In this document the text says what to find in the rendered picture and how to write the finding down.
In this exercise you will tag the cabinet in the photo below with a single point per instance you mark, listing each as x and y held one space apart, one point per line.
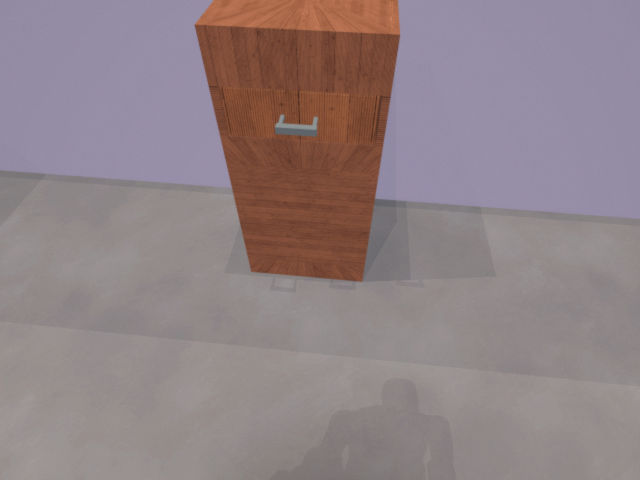
305 207

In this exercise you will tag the handle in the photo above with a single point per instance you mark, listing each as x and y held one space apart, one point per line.
296 129

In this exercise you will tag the drawer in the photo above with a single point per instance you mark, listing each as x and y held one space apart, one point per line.
346 118

